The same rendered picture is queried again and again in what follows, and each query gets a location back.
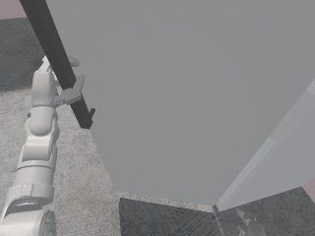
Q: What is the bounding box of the left robot forearm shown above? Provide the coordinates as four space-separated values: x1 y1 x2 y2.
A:
0 106 60 226

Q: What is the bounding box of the handle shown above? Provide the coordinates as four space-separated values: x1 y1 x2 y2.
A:
20 0 95 129

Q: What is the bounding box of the left robot hand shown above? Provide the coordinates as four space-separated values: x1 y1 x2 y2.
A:
31 55 85 110

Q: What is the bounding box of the right robot hand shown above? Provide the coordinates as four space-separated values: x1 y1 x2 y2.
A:
231 206 267 236

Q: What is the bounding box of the left robot upper arm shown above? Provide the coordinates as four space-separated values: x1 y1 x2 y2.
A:
0 209 57 236

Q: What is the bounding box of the fridge door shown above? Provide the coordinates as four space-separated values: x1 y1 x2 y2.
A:
45 0 315 207

